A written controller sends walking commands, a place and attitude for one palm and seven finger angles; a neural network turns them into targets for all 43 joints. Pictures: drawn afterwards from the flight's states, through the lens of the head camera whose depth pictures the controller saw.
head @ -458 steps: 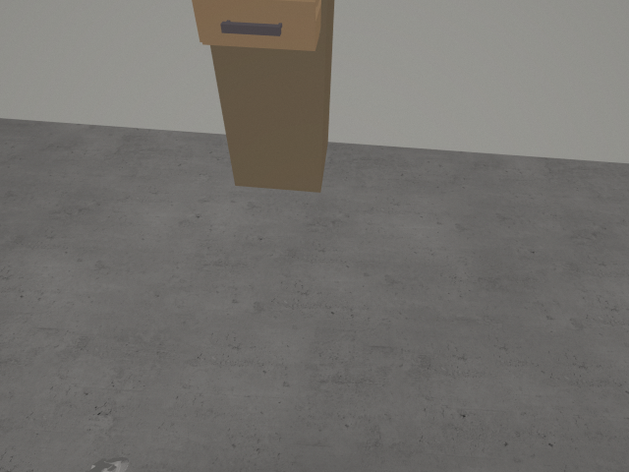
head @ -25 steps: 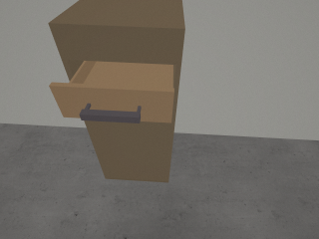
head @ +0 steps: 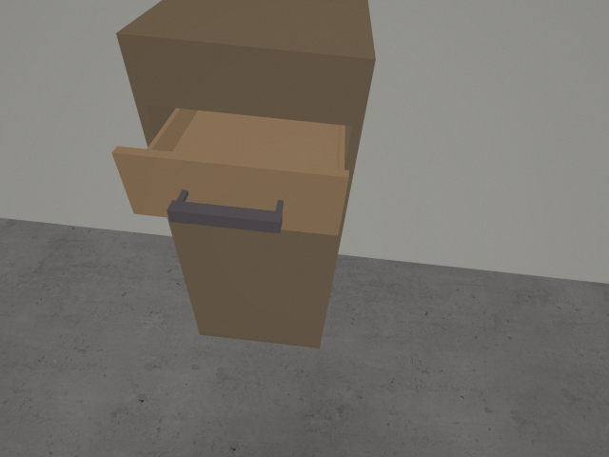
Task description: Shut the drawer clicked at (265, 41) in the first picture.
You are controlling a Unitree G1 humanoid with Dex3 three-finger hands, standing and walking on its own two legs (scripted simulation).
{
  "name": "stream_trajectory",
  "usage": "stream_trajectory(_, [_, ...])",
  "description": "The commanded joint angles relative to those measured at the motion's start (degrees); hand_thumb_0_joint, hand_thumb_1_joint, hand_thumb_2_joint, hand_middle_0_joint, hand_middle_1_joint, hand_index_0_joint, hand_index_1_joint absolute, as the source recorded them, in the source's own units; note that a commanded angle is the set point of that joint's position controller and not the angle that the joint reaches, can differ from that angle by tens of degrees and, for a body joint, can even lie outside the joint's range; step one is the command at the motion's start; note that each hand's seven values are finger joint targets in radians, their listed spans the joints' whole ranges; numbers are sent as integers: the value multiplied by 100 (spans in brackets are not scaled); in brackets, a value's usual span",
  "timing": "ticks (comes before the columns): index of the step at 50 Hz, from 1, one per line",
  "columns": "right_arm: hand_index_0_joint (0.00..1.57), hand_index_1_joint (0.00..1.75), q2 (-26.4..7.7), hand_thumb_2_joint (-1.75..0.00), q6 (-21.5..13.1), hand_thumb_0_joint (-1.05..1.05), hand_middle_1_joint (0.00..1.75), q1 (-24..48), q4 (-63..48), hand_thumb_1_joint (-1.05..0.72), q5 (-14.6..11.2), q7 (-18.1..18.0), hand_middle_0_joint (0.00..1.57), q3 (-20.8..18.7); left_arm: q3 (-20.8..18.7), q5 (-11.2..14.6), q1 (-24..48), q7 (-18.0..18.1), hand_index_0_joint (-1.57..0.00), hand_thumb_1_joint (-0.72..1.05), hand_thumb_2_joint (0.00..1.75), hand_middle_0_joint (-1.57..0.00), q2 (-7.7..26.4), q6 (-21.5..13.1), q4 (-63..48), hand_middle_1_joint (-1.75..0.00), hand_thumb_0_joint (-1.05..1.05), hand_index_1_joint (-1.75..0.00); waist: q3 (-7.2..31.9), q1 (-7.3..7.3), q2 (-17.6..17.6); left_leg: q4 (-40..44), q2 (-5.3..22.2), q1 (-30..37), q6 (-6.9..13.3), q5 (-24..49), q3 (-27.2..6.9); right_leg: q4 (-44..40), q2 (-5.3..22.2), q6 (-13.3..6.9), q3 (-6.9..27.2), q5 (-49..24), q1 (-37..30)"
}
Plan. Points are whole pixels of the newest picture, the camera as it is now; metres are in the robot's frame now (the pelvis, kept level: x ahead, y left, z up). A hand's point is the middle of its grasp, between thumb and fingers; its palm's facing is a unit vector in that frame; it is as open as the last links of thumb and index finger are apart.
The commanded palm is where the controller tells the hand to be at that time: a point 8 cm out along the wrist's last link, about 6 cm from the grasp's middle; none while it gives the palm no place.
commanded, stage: shuffle to correct the standing spot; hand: left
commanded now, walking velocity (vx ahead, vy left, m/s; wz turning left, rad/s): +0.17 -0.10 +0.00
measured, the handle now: (229, 208) +0.49 +0.16 +0.05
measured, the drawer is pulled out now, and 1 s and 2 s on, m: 0.16 0.16 0.16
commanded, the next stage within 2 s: come to a stop and stand still in 0.18 s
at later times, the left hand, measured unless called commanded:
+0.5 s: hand out of the picture +0.04 +0.13 -0.18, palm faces +0.02 -0.99 -0.14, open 7.3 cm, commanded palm none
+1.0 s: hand out of the picture +0.05 +0.16 -0.18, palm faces +0.00 -0.98 -0.19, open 7.3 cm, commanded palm none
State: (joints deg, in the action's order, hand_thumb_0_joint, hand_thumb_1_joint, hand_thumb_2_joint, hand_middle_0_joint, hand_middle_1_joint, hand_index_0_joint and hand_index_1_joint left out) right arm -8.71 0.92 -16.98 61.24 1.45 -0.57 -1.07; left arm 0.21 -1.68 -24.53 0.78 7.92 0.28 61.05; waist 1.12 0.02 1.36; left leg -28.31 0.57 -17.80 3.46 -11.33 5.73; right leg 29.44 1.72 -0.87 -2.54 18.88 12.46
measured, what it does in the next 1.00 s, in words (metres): stands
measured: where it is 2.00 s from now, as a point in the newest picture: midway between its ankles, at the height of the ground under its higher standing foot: outside the picture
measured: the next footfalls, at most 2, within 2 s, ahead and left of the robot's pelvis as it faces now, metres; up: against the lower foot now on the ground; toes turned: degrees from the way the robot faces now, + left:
none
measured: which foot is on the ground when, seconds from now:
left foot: down 0.00-1.00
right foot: down 0.00-1.00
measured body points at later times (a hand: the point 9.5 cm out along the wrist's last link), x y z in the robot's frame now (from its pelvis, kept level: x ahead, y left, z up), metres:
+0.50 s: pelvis +0.04 -0.03 +0.00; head +0.04 -0.02 +0.44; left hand +0.04 +0.18 -0.17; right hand +0.02 -0.23 -0.16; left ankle +0.07 +0.08 -0.74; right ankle +0.05 -0.14 -0.74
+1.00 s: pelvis +0.03 -0.01 -0.01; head +0.03 -0.01 +0.44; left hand +0.05 +0.21 -0.16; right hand +0.05 -0.24 -0.16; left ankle +0.07 +0.08 -0.74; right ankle +0.05 -0.14 -0.74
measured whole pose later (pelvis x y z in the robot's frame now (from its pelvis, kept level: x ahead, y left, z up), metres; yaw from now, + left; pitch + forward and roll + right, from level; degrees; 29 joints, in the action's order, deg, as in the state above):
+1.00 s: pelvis +0.03 -0.01 -0.01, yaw +0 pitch -2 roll -1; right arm -9.6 0.9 -16.4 58.7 1.2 -0.6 -1.3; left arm 0.4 -0.8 -17.9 2.1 8.6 0.1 59.2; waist -1.2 1.2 -0.6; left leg -33.5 1.6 -16.9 1.9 -14.8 5.2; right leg 31.9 1.6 -0.5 -4.5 15.4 14.6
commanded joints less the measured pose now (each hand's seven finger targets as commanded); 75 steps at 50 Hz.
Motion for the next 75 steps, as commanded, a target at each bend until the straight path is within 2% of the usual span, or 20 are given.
stream_trajectory(1, [20, 30, -837, -90, -128, 0, 30, -38, -316, -90, -2, -67, 20, -223, -127, -17, -683, -18, -20, 90, 90, -20, 218, -56, -119, -30, 0, -30, -706, -104, -555, 1422, 967, -457, 124, -2717, -1163, -280, -52, -170, -82, 410, 287])
stream_trajectory(6, [20, 30, -380, -90, -202, 0, 30, -30, -369, -90, -27, -28, 20, -124, -178, 32, -628, 22, -20, 90, 90, -20, 472, -169, -105, -30, 0, -30, -751, -29, 803, -237, 213, -479, -89, -1371, -262, -1501, 711, -523, 1342, 1360, 484])
stream_trajectory(8, [20, 30, -204, -90, -227, 0, 30, -47, -364, -90, -29, 6, 20, -77, -222, 63, -559, 75, -20, 90, 90, -20, 594, -193, -98, -30, 0, -30, -842, 34, 924, -825, 69, -426, -121, -993, 3, -1797, 999, -683, 1649, 1672, 670])
stream_trajectory(13, [20, 30, -272, -90, -278, 0, 30, -550, -154, -90, -32, -3, 20, -84, -206, 60, -257, 45, -20, 90, 90, -20, 459, -162, -163, -30, 0, -30, -999, 257, 62, 6, 281, 430, -89, -1259, -348, -982, 461, -517, 804, 1454, 1459])
stream_trajectory(16, [20, 30, -834, -90, -287, 0, 30, -965, -54, -90, 7, -103, 20, -219, -151, -6, -179, -5, -20, 90, 90, -20, 116, -143, -333, -30, 0, -30, -1202, 285, -1701, 1893, 1658, 400, 507, -2828, -2426, 1029, -224, -164, -304, 770, 1894])
stream_trajectory(17, [20, 30, -820, -90, -307, 0, 30, -932, -87, -90, -6, -119, 20, -219, -157, -47, -120, -7, -20, 90, 90, -20, 145, -130, -372, -30, 0, -30, -1172, 237, -1545, 2029, 1860, 293, 726, -2385, -2558, 1584, -86, -180, -165, 865, 1819])
stream_trajectory(19, [20, 30, -612, -90, -330, 0, 30, -546, -162, -90, -11, -130, 20, -114, -154, -12, -149, 1, -20, 90, 90, -20, 18, -122, -329, -30, 0, -30, -1008, 18, -1069, 1850, 1710, -211, 764, -1156, -2026, 1599, 136, -149, 35, 750, 1205])
stream_trajectory(22, [20, 30, -414, -90, -345, 0, 30, -133, -179, -90, -56, -159, 20, -25, -96, 62, -657, 54, -20, 90, 90, -20, -140, -207, -30, -30, 0, -30, -405, -329, -202, 788, 1045, -213, 326, 390, -896, -397, 95, 65, -59, -897, -211])
stream_trajectory(25, [20, 30, -73, -90, -318, 0, 30, -394, -94, -90, -117, -119, 20, 47, -114, 113, -245, 121, -20, 90, 90, -20, 336, -263, -103, -30, 0, -30, -232, -13, 386, 422, 385, -80, -214, -12, -330, -854, 822, -189, 764, -2103, -316])
stream_trajectory(26, [20, 30, -69, -90, -313, 0, 30, -459, -27, -90, -121, -84, 20, 31, -116, 109, -73, 118, -20, 90, 90, -20, 404, -221, -175, -30, 0, -30, -133, 24, -193, 558, 350, 95, -213, -53, -408, -730, 789, -187, 611, -1817, -199])
stream_trajectory(28, [20, 30, -115, -90, -228, 0, 30, -399, 76, -90, -97, -115, 20, 7, -129, 109, 121, 144, -20, 90, 90, -20, 357, -212, -172, -30, 0, -30, -384, 19, 419, 351, 414, 160, -258, 233, -325, -750, 654, -191, 631, -1975, -16])
stream_trajectory(34, [20, 30, -139, -90, -131, 0, 30, -416, 81, -90, -110, -102, 20, -29, -212, 92, 237, 207, -20, 90, 90, -20, 522, -142, -362, -30, 0, -30, -397, -20, 133, 311, 450, 217, -271, 460, -322, -600, 723, -246, 650, -2255, -57])
stream_trajectory(43, [20, 30, -181, -90, -59, 0, 30, -314, -29, -90, -74, -53, 20, -57, -242, 61, 505, 174, -20, 90, 90, -20, 547, -75, -524, -30, 0, -30, -517, 35, 64, 399, 438, 378, -228, -98, -454, -984, 640, -257, 660, -375, 515])
stream_trajectory(44, [20, 30, -595, -90, -144, 0, 30, 366, -449, -90, -85, -40, 20, -106, -191, 35, 50, 357, -20, 90, 90, -20, 775, -161, -246, -30, 0, -30, -448, -183, -514, -588, 500, 348, -434, -180, -335, -837, 927, -224, 1060, -2122, 387])
stream_trajectory(45, [20, 30, -276, -90, -81, 0, 30, -65, -573, -90, -78, 9, 20, -74, -216, 58, 544, 300, -20, 90, 90, -20, 1128, -217, -581, -30, 0, -30, 130, 209, -484, -597, 271, 353, -428, -896, -291, -1018, 1232, -491, 1194, -311, 408])
stream_trajectory(46, [20, 30, -281, -90, -79, 0, 30, -140, -538, -90, -39, 17, 20, -71, -254, 58, 724, 251, -20, 90, 90, -20, 1115, -195, -682, -30, 0, -30, -52, 203, -705, -362, 247, 535, -376, -809, -330, -1000, 1103, -577, 1096, 756, 841])
stream_trajectory(48, [20, 30, -406, -90, -126, 0, 30, -303, -582, -90, -15, 28, 20, -61, -198, 67, 799, 222, -20, 90, 90, -20, 930, -167, -697, -30, 0, -30, -240, 218, -923, 215, 483, 326, -221, -677, -681, -542, 551, -373, 554, 692, 843])
stream_trajectory(51, [20, 30, -714, -90, -122, 0, 30, -59, -770, -90, -14, -2, 20, -82, -123, 31, 538, 163, -20, 90, 90, -20, 627, -64, -590, -30, 0, -30, -848, 22, -717, 1244, 786, -700, 12, -2078, -1311, -113, 109, -169, 94, 454, 479])
stream_trajectory(56, [20, 30, -769, -90, -173, 0, 30, -33, -761, -90, -20, -7, 20, -40, -54, 42, 368, 118, -20, 90, 90, -20, 551, -97, -485, -30, 0, -30, -843, -58, -64, 1331, 682, -525, 28, -1820, -1202, -325, 205, -148, 302, 125, 333])
stream_trajectory(75, [20, 30, -599, -90, -305, 0, 30, -121, -70, -90, -81, -53, 20, 95, 2, 102, 389, 131, -20, 90, 90, -20, 664, -188, -76, -30, 0, -30, -369, -8, -161, 916, 576, 648, -85, 278, -635, -707, 478, -74, 505, -987, 88])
